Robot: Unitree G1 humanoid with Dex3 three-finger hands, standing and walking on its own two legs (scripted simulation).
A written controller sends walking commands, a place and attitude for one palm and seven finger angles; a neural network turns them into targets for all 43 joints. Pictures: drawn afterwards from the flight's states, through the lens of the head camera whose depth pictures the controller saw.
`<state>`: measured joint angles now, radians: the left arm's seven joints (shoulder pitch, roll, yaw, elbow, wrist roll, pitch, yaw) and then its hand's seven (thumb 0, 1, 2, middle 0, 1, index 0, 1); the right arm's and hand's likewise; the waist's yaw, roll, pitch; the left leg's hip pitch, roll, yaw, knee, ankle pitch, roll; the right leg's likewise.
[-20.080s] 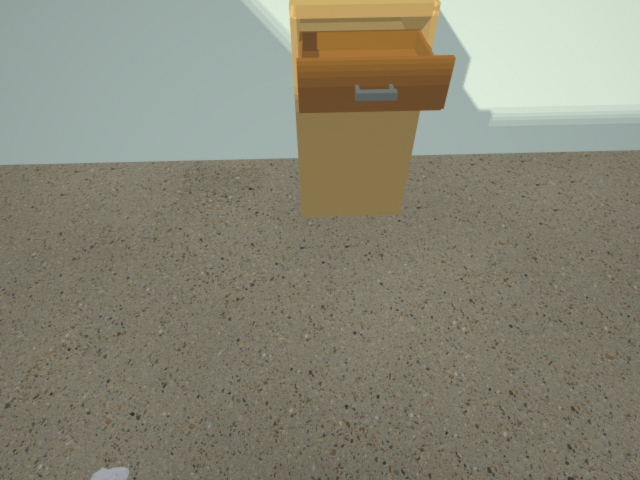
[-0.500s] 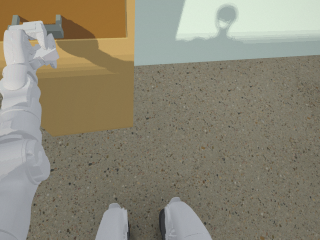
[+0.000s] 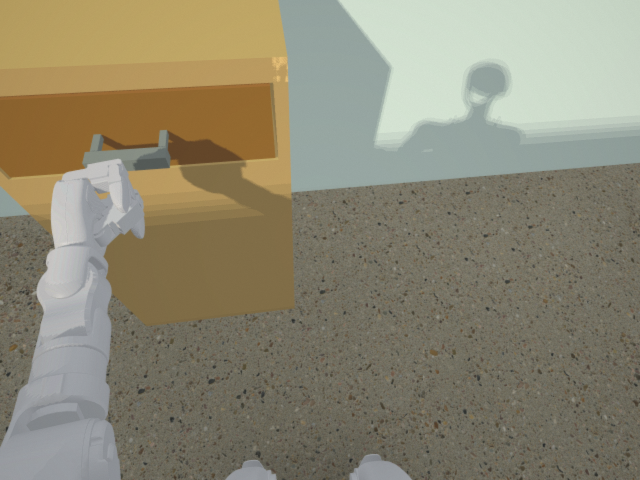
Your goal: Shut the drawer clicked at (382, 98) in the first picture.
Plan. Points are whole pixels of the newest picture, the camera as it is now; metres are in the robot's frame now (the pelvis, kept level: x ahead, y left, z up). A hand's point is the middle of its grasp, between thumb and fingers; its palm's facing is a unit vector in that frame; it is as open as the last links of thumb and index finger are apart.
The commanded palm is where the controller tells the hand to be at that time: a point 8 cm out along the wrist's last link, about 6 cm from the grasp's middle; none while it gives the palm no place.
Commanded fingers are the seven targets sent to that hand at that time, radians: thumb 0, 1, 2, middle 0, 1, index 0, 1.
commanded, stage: draw the hand back to the body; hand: left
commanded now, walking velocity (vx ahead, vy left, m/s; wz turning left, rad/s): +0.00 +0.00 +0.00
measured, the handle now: (129, 149) +0.55 +0.25 +0.04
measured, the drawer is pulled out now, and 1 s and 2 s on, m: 0.00 0.00 0.00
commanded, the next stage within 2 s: step back with the hand held close in 1.16 s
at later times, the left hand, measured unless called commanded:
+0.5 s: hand (56, 296) +0.29 +0.23 +0.14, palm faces +0.30 -0.92 -0.25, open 3.3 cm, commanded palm +0.24 +0.27 +0.16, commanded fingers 0.00 0.90 0.90 -1.40 -1.60 -1.40 -1.60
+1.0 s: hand out of the picture +0.18 +0.23 +0.21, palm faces +0.43 -0.82 -0.39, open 3.3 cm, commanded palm +0.13 +0.27 +0.23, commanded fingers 0.00 0.90 0.90 -1.40 -1.60 -1.40 -1.60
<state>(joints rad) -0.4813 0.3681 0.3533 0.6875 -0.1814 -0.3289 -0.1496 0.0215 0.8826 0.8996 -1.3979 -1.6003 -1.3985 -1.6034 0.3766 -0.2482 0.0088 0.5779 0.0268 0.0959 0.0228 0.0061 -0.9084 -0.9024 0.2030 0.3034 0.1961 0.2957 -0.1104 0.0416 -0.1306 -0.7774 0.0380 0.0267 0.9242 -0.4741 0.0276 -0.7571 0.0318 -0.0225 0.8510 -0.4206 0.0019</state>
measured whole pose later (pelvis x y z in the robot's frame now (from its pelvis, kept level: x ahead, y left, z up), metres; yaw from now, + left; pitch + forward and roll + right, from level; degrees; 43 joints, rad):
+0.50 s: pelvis +0.00 -0.01 +0.04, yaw +2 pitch +2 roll +0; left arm 0.03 0.31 0.18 0.10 -0.10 -0.06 0.07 0.02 0.89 0.90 -1.40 -1.60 -1.40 -1.60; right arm 0.19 -0.24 0.04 0.55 0.05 0.01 -0.07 0.01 -0.91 -0.90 0.20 0.30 0.20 0.30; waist 0.01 0.05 -0.05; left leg -0.30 0.00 0.02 0.60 -0.34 0.02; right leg -0.29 0.00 -0.03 0.58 -0.33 -0.01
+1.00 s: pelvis +0.01 -0.01 +0.05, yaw +2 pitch -3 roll +0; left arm 0.54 0.33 0.28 -0.46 -0.09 -0.09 0.10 0.02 0.89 0.90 -1.40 -1.60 -1.40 -1.60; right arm 0.21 -0.23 0.02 0.60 0.01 -0.09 -0.05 0.01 -0.91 -0.90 0.20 0.30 0.20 0.30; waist 0.05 0.08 -0.02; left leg -0.11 0.00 0.02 0.46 -0.30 0.01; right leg -0.10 0.01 -0.03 0.44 -0.28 -0.01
